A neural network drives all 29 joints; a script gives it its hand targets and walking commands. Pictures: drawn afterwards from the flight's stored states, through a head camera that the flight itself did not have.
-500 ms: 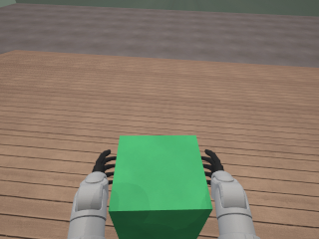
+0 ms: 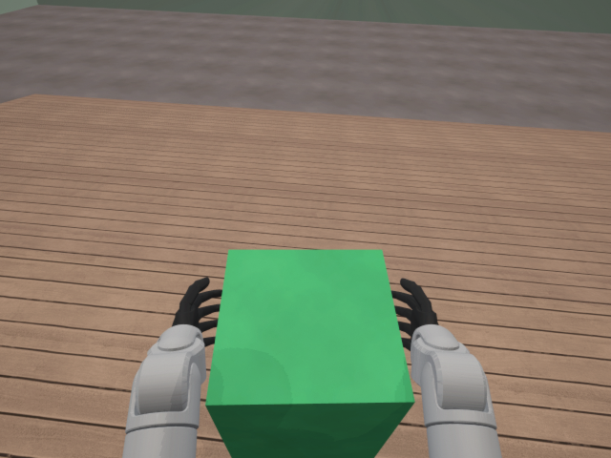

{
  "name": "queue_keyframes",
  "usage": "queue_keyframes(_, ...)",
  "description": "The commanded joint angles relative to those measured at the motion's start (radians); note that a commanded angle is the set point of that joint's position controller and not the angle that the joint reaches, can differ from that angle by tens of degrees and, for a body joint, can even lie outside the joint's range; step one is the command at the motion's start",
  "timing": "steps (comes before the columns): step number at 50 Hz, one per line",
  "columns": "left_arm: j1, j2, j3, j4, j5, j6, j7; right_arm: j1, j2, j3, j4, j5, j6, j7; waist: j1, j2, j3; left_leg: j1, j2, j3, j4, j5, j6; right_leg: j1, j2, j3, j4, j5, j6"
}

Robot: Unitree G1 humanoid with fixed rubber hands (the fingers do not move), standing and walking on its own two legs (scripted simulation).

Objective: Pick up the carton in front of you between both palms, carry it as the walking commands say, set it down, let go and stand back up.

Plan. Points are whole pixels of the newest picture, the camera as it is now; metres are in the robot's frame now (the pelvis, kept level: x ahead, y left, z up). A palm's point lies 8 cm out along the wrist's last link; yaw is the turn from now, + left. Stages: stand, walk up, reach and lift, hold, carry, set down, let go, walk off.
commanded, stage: carry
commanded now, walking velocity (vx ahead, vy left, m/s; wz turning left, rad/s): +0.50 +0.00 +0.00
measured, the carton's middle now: (304, 359) +0.30 +0.00 +0.00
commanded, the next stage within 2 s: none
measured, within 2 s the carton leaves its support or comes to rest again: neither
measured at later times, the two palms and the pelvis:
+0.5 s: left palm (188, 223) +0.49 +0.19 +0.09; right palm (367, 218) +0.50 -0.11 +0.09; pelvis +0.22 +0.03 +0.00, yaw +0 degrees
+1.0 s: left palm (221, 139) +0.81 +0.18 +0.08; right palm (348, 141) +0.81 -0.12 +0.08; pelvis +0.55 +0.03 -0.01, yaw +0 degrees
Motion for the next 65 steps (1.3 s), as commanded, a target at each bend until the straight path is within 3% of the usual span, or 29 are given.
queue_keyframes(1, -0.532, -0.851, -0.701, -0.145, -0.354, 0.061, -0.215, -0.573, 0.866, 0.72, -0.143, 0.359, 0.059, 0.211, 0.012, -0.146, -0.113, -0.109, -0.011, 0.1, -0.012, -0.118, 0.01, 0.028, -0.189, 0.209, -0.235, -0.396, -0.111)
queue_keyframes(3, -0.529, -0.829, -0.723, -0.19, -0.386, 0.125, -0.203, -0.571, 0.85, 0.74, -0.171, 0.398, 0.121, 0.204, 0.009, -0.105, -0.087, -0.003, 0.006, 0.099, -0.109, -0.066, 0.023, -0.056, -0.158, 0.127, -0.158, -0.293, -0.096)
queue_keyframes(4, -0.519, -0.824, -0.735, -0.221, -0.404, 0.154, -0.198, -0.557, 0.844, 0.746, -0.186, 0.414, 0.148, 0.199, 0.005, 0.001, -0.085, 0.093, 0.07, 0.004, -0.18, -0.088, 0.042, -0.144, -0.102, 0.026, -0.031, -0.21, -0.067)
queue_keyframes(5, -0.526, -0.831, -0.749, -0.255, -0.43, 0.184, -0.197, -0.512, 0.838, 0.746, -0.19, 0.419, 0.171, 0.193, -0.011, 0.209, -0.102, 0.233, 0.2, -0.2, -0.234, -0.03, 0.097, -0.295, -0.035, -0.098, 0.196, -0.122, -0.025)
queue_keyframes(6, -0.523, -0.835, -0.759, -0.278, -0.457, 0.214, -0.2, -0.458, 0.833, 0.741, -0.197, 0.419, 0.193, 0.185, -0.022, 0.305, -0.082, 0.334, 0.292, -0.348, -0.266, 0.155, 0.165, -0.442, -0.002, -0.161, 0.24, -0.183, 0.002)
queue_keyframes(8, -0.514, -0.874, -0.785, -0.314, -0.508, 0.249, -0.211, -0.459, 0.832, 0.754, -0.311, 0.428, 0.232, 0.166, -0.03, 0.199, -0.081, 0.403, 0.327, -0.34, -0.236, 0.443, 0.214, -0.484, -0.008, -0.153, 0.167, -0.266, -0.007)
queue_keyframes(10, -0.466, -0.89, -0.782, -0.355, -0.527, 0.275, -0.213, -0.47, 0.866, 0.767, -0.402, 0.455, 0.266, 0.161, -0.018, 0.142, -0.156, 0.35, 0.267, -0.171, -0.172, 0.404, 0.144, -0.271, 0.012, -0.196, -0.032, -0.088, -0.012)
queue_keyframes(12, -0.393, -0.895, -0.767, -0.393, -0.511, 0.297, -0.206, -0.424, 0.877, 0.777, -0.441, 0.473, 0.296, 0.168, 0.01, 0.068, -0.263, 0.01, 0.148, 0.07, 0.005, 0.308, 0.052, 0.295, -0.022, -0.151, -0.18, 0.081, -0.038)
queue_keyframes(13, -0.339, -0.88, -0.749, -0.389, -0.48, 0.303, -0.197, -0.447, 0.865, 0.785, -0.479, 0.491, 0.313, 0.18, 0.033, -0.179, -0.258, -0.228, 0.058, 0.193, 0.28, 0.18, 0.001, 0.447, -0.232, 0.195, -0.266, 0.068, -0.115)
queue_keyframes(14, -0.32, -0.878, -0.738, -0.389, -0.452, 0.309, -0.188, -0.45, 0.868, 0.795, -0.483, 0.506, 0.33, 0.191, 0.032, -0.322, -0.204, -0.505, -0.011, 0.186, 0.374, -0.13, -0.007, 0.583, -0.382, 0.407, -0.257, 0.35, -0.23)
queue_keyframes(15, -0.358, -0.893, -0.739, -0.42, -0.457, 0.322, -0.18, -0.482, 0.855, 0.798, -0.477, 0.514, 0.338, 0.199, 0.032, -0.223, -0.164, -0.579, 0.035, 0.125, 0.445, -0.215, 0.022, 0.587, -0.41, 0.379, -0.212, 0.578, -0.264)
queue_keyframes(17, -0.4, -0.88, -0.745, -0.464, -0.475, 0.341, -0.171, -0.477, 0.856, 0.792, -0.463, 0.537, 0.352, 0.204, 0.039, -0.08, -0.181, -0.606, 0.073, 0.094, 0.406, -0.196, 0.033, 0.59, -0.391, 0.285, -0.224, 0.463, -0.231)
queue_keyframes(23, -0.423, -0.842, -0.764, -0.468, -0.529, 0.38, -0.193, -0.399, 0.845, 0.741, -0.422, 0.482, 0.37, 0.168, 0.018, -0.169, -0.138, -0.226, -0.005, 0.242, -0.003, 0.145, 0.019, 0.303, -0.237, -0.087, -0.251, 0.442, -0.108)
queue_keyframes(26, -0.441, -0.823, -0.755, -0.466, -0.536, 0.394, -0.203, -0.392, 0.838, 0.721, -0.401, 0.462, 0.379, 0.163, -0.006, -0.102, -0.205, 0.245, -0.067, 0.346, -0.086, 0.214, 0.045, 0.057, -0.176, -0.23, 0.018, 0.53, -0.052)
queue_keyframes(27, -0.452, -0.808, -0.748, -0.46, -0.532, 0.399, -0.207, -0.39, 0.83, 0.714, -0.394, 0.456, 0.382, 0.163, -0.027, -0.032, -0.254, 0.422, 0.037, 0.208, -0.108, 0.117, 0.052, -0.072, -0.139, -0.241, 0.2, 0.339, -0.023)
queue_keyframes(28, -0.489, -0.797, -0.748, -0.469, -0.536, 0.408, -0.212, -0.387, 0.821, 0.705, -0.374, 0.441, 0.381, 0.162, -0.035, 0.221, -0.268, 0.46, 0.328, -0.32, -0.317, -0.106, 0.145, -0.247, -0.026, -0.249, 0.497, 0.062, 0.023)
queue_keyframes(29, -0.516, -0.815, -0.759, -0.458, -0.543, 0.413, -0.215, -0.421, 0.831, 0.703, -0.373, 0.44, 0.381, 0.162, -0.027, 0.255, -0.253, 0.503, 0.433, -0.54, -0.389, -0.039, 0.244, -0.416, 0.008, -0.122, 0.678, -0.171, 0.002)
queue_keyframes(32, -0.508, -0.891, -0.757, -0.438, -0.541, 0.392, -0.222, -0.485, 0.927, 0.746, -0.429, 0.477, 0.369, 0.171, -0.017, 0.013, -0.214, 0.369, 0.366, -0.272, -0.353, 0.202, 0.194, -0.438, -0.133, -0.037, 0.7, -0.051, -0.045)
queue_keyframes(36, -0.426, -0.95, -0.764, -0.436, -0.494, 0.353, -0.2, -0.473, 0.959, 0.78, -0.467, 0.515, 0.35, 0.194, -0.016, 0.087, -0.222, 0.36, 0.279, -0.038, -0.365, 0.393, 0.142, -0.381, -0.098, -0.11, 0.482, 0.037, -0.024)
queue_keyframes(45, -0.341, -0.903, -0.762, -0.432, -0.448, 0.357, -0.176, -0.369, 0.866, 0.758, -0.434, 0.504, 0.362, 0.221, -0.024, 0.152, -0.071, 0.405, 0.212, 0.148, -0.352, 0.644, 0.137, -0.394, -0.033, -0.253, 0.056, 0.24, -0.026)
queue_keyframes(50, -0.355, -0.902, -0.764, -0.417, -0.474, 0.361, -0.197, -0.382, 0.868, 0.763, -0.434, 0.49, 0.361, 0.216, 0.007, 0.157, -0.136, 0.338, 0.18, 0.278, -0.074, 0.906, 0.072, 0.006, 0.058, -0.354, -0.075, 0.228, -0.058)
queue_keyframes(51, -0.345, -0.901, -0.759, -0.406, -0.474, 0.358, -0.203, -0.388, 0.865, 0.766, -0.436, 0.487, 0.359, 0.215, 0.025, 0.107, -0.201, 0.223, 0.15, 0.283, 0.104, 0.769, 0.047, 0.211, 0.028, -0.318, -0.085, 0.177, -0.055)
queue_keyframes(52, -0.331, -0.894, -0.751, -0.393, -0.468, 0.356, -0.206, -0.395, 0.865, 0.768, -0.431, 0.484, 0.36, 0.216, 0.041, -0.046, -0.262, 0.039, 0.106, 0.273, 0.369, 0.49, 0.021, 0.37, -0.191, 0.018, -0.148, 0.005, -0.106)
queue_keyframes(53, -0.331, -0.907, -0.753, -0.359, -0.464, 0.341, -0.213, -0.416, 0.87, 0.782, -0.455, 0.489, 0.361, 0.214, 0.033, -0.322, -0.32, -0.288, -0.052, 0.195, 0.652, 0.002, -0.012, 0.579, -0.412, 0.475, -0.282, 0.005, -0.263)
queue_keyframes(54, -0.335, -0.936, -0.761, -0.374, -0.487, 0.335, -0.218, -0.414, 0.888, 0.786, -0.431, 0.484, 0.35, 0.214, 0.026, -0.231, -0.298, -0.375, -0.006, 0.068, 0.783, -0.088, 0.022, 0.555, -0.428, 0.444, -0.299, 0.136, -0.273)
queue_keyframes(56, -0.374, -0.994, -0.783, -0.407, -0.512, 0.314, -0.223, -0.416, 0.954, 0.792, -0.428, 0.487, 0.322, 0.215, 0.018, -0.046, -0.271, -0.366, 0.085, 0.031, 0.741, -0.003, 0.054, 0.418, -0.363, 0.24, -0.272, 0.303, -0.217)
queue_keyframes(57, -0.393, -1.012, -0.795, -0.423, -0.52, 0.306, -0.224, -0.4, 0.979, 0.793, -0.422, 0.485, 0.31, 0.213, 0.013, -0.014, -0.251, -0.353, 0.112, 0.028, 0.661, 0.043, 0.055, 0.363, -0.342, 0.168, -0.282, 0.328, -0.184)
queue_keyframes(59, -0.378, -1.018, -0.808, -0.44, -0.532, 0.293, -0.228, -0.354, 0.999, 0.797, -0.407, 0.473, 0.289, 0.205, 0.01, -0.056, -0.255, -0.31, 0.102, 0.067, 0.56, 0.095, 0.047, 0.319, -0.307, 0.063, -0.305, 0.309, -0.146)
queue_keyframes(65, -0.315, -0.946, -0.809, -0.454, -0.528, 0.279, -0.245, -0.311, 0.971, 0.823, -0.429, 0.448, 0.259, 0.179, 0.014, -0.129, -0.15, -0.387, 0.08, 0.176, 0.243, 0.214, 0.006, 0.334, -0.241, -0.102, -0.331, 0.389, -0.149)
